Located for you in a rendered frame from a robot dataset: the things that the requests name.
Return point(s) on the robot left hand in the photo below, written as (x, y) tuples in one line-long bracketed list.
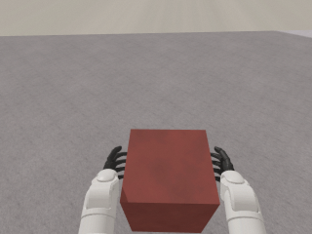
[(112, 161)]

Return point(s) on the right robot forearm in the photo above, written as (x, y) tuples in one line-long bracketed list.
[(242, 209)]

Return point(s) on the left robot forearm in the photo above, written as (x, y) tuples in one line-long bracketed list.
[(100, 204)]

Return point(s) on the robot right hand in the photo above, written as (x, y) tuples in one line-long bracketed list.
[(224, 162)]

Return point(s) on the carton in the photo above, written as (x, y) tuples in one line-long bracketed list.
[(169, 181)]

